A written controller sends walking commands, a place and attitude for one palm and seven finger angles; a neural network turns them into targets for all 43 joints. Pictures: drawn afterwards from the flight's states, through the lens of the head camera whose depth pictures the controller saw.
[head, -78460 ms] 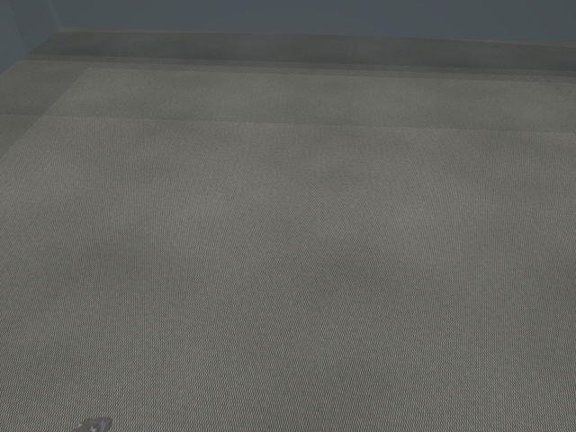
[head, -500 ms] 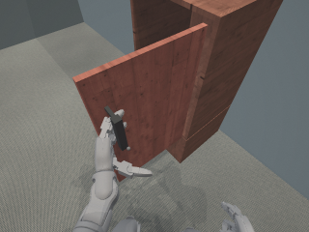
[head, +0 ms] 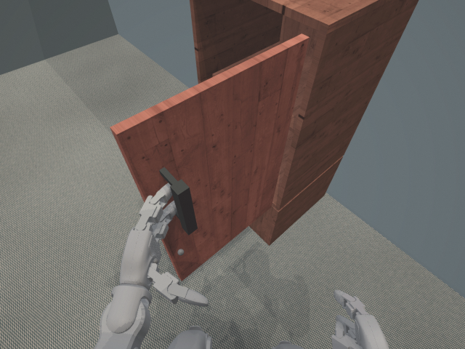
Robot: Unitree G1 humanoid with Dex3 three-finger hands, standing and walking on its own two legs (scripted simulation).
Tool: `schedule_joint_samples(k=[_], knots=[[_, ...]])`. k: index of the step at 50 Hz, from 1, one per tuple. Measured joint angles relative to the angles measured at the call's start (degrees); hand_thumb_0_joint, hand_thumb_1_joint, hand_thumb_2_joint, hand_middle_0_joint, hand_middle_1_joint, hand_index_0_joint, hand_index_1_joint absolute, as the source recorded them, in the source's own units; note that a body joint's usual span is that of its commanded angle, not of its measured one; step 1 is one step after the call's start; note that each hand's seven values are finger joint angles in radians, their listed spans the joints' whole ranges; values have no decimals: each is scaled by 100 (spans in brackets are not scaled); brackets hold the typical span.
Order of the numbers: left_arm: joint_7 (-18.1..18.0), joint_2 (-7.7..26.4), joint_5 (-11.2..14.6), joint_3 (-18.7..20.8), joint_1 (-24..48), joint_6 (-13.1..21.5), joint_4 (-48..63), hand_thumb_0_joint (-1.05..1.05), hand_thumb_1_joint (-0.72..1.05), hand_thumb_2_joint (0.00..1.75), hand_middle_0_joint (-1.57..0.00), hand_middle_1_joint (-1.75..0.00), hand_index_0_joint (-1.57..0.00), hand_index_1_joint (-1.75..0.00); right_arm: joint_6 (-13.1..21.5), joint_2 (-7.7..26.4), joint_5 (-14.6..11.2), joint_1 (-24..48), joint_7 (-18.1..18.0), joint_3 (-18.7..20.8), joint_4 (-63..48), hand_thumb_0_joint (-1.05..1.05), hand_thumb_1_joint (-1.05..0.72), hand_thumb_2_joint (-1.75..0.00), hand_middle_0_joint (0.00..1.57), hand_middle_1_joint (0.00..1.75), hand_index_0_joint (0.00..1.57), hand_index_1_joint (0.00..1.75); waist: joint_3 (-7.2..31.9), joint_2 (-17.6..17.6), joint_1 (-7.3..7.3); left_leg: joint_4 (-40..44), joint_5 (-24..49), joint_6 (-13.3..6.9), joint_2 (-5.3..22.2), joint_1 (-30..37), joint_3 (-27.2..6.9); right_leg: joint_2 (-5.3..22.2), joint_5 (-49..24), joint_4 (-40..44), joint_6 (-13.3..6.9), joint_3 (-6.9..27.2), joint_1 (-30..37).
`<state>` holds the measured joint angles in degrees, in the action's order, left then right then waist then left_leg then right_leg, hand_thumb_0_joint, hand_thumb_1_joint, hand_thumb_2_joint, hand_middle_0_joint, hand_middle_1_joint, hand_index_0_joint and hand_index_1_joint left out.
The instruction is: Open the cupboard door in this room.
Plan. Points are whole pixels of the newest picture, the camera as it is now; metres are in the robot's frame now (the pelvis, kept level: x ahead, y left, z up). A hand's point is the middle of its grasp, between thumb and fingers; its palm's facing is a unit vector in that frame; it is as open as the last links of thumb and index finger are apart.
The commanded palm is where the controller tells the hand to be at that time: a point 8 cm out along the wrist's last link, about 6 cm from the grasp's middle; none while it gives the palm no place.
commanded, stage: slide the hand sideways off the handle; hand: left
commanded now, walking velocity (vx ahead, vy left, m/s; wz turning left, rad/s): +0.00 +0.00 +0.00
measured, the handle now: (178, 202) +0.35 +0.12 +0.05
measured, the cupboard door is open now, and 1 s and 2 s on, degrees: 90 90 90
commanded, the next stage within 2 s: draw the hand back to the body in 0.60 s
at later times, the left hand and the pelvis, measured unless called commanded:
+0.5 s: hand (141, 285) +0.21 +0.15 +0.05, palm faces +0.01 -1.00 -0.04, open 16.3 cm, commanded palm +0.19 +0.21 +0.05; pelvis +0.01 -0.02 -0.01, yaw +1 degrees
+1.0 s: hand (109, 278) +0.21 +0.18 +0.09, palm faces +0.02 -1.00 -0.06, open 16.3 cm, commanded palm +0.17 +0.24 +0.10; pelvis +0.00 -0.01 +0.00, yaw +1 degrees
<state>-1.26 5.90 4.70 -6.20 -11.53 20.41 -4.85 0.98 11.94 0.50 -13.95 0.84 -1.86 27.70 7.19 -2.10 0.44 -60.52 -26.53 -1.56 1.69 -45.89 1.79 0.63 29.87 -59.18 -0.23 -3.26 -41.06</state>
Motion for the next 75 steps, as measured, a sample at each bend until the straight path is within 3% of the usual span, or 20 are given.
schedule_joint_samples(k=[20, 32, 36, 41, 47, 61, 63, 67, 70, 75], knots=[[997, 469, 685, 796, -1338, 73, 1050, -1, -50, 30, -16, -30, -15, -30, 273, 112, -54, 50, -241, 77, -130, 1, -90, -90, 21, 30, 20, 30, 114, -54, -106, -370, -193, 146, 44, -323, -235, -58, 255, -332, -135, -216, -232], [1537, 720, 1125, 1340, -1458, 70, 1017, -1, -50, 30, -15, -30, -15, -30, 384, 176, -110, 24, -398, 120, -17, 1, -90, -90, 21, 30, 20, 30, 146, -102, -103, -614, -250, 184, 95, -537, -334, -114, 301, -513, -171, -300, -396], [1589, 707, 1191, 1323, -1426, 47, 1056, -1, -50, 30, -15, -30, -15, -30, 467, 189, -122, -6, -421, 113, -4, 1, -90, -90, 21, 30, 20, 30, 154, -122, -91, -639, -240, 165, 88, -573, -343, -109, 283, -516, -157, -308, -417], [1503, 748, 1098, 1210, -1416, -173, 1325, -1, -50, 30, -15, -30, -15, -30, 469, 148, -152, -46, -440, 88, -39, 1, -90, -90, 20, 30, 20, 30, 111, -123, -84, -558, -210, 131, 85, -447, -310, -108, 229, -418, -130, -276, -296], [1332, 841, 1155, 1396, -1524, -472, 1588, -1, -50, 30, -16, -30, -15, -30, 442, 67, -218, -131, -461, -1, -71, 1, -90, -90, 21, 30, 20, 30, 89, -150, -48, -167, -84, 101, 72, -6, -271, -109, 60, 15, -89, -241, 148], [1612, 1022, 1378, 1722, -1752, -958, 1981, -1, -47, 32, -16, -30, -15, -30, 707, 197, -289, -157, -495, -90, -58, 1, -90, -90, 21, 30, 20, 30, 6, -193, -157, 506, 105, 37, 7, 855, -250, -79, -200, 802, -10, -228, 1058], [1153, 1166, 926, 1672, -1771, -1173, 2165, -1, -44, 33, -16, -30, -15, -30, 686, 176, -236, -141, -567, -99, 1, 1, -90, -90, 21, 30, 20, 30, 4, -147, -249, 675, 151, 30, 9, 1039, -192, -80, -256, 951, 0, -172, 1207], [99, 1227, 252, 1563, -2003, -1631, 2503, -1, -34, 37, -16, -30, -16, -30, 550, 135, -181, -60, -654, -146, 84, 1, -90, -90, 21, 30, 20, 30, -97, -150, -263, 1192, 331, 12, -18, 1548, -112, -65, -461, 1459, 29, -99, 1684], [-318, 1206, -2, 1486, -2090, -1823, 2580, -1, -26, 41, -17, -30, -16, -30, 502, 129, -139, -39, -693, -178, 154, 1, -90, -90, 21, 30, 20, 30, -201, -167, -292, 1583, 472, -11, -58, 1930, -63, -38, -613, 1843, 50, -57, 2049], [-597, 1237, -174, 1555, -1994, -1955, 2513, 0, -9, 48, -17, -30, -17, -30, 484, 119, -91, 11, -719, -226, 373, 1, -90, -90, 21, 30, 20, 30, -381, -149, -351, 2182, 681, -30, -118, 2540, -5, 5, -830, 2425, 79, -8, 2634]])
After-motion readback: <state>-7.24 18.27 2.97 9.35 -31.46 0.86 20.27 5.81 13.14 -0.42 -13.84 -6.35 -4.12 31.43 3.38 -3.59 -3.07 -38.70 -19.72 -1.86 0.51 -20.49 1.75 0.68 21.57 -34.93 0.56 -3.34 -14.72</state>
